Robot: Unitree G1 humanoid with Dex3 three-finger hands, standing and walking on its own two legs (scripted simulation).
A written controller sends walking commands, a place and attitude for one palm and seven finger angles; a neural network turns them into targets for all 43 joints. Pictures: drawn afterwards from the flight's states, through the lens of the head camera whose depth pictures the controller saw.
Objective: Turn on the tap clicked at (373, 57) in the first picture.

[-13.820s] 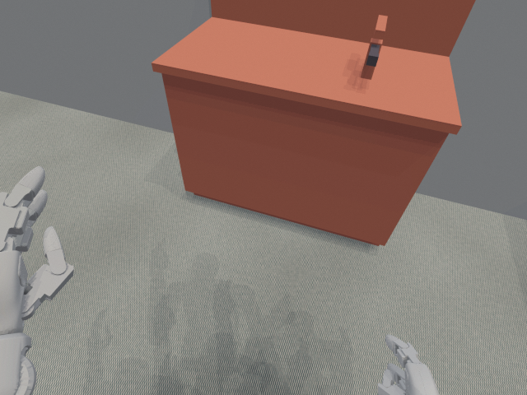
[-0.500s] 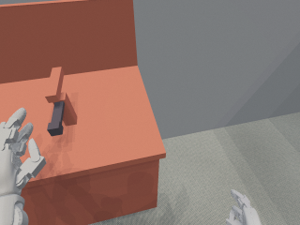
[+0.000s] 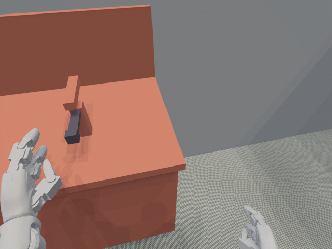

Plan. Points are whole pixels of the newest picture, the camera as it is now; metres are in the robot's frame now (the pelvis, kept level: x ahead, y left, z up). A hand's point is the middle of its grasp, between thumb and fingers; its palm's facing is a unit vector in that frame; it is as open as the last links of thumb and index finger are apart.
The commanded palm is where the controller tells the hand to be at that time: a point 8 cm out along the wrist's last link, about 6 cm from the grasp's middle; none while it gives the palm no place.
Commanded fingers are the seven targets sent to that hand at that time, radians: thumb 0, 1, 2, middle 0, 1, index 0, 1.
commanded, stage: turn the palm inward beside the body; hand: left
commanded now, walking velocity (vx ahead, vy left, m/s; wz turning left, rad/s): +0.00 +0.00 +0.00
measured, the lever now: (72, 136) +0.33 +0.30 +0.10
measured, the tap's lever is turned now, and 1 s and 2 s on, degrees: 0 0 0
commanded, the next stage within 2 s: reach beside the lever's end, fingers flat in 0.68 s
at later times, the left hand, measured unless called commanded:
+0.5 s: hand (73, 182) +0.19 +0.21 +0.14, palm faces +0.53 -0.84 -0.11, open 7.4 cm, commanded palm +0.13 +0.25 +0.16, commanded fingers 0.00 0.90 0.90 -0.20 -0.30 -0.20 -0.30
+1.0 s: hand (67, 173) +0.21 +0.24 +0.13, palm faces +0.55 -0.83 -0.12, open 7.4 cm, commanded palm +0.16 +0.27 +0.15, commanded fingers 0.00 0.90 0.90 -0.20 -0.30 -0.20 -0.30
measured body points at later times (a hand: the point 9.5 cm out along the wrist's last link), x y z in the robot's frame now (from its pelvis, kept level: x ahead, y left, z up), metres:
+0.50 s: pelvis +0.01 -0.02 +0.00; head -0.01 -0.05 +0.45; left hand +0.16 +0.25 +0.15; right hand +0.21 -0.24 -0.08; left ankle +0.00 +0.12 -0.72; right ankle +0.01 -0.11 -0.73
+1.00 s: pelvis +0.03 -0.01 +0.00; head +0.02 -0.03 +0.45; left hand +0.18 +0.28 +0.14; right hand +0.23 -0.23 -0.08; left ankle +0.00 +0.12 -0.72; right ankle +0.01 -0.11 -0.72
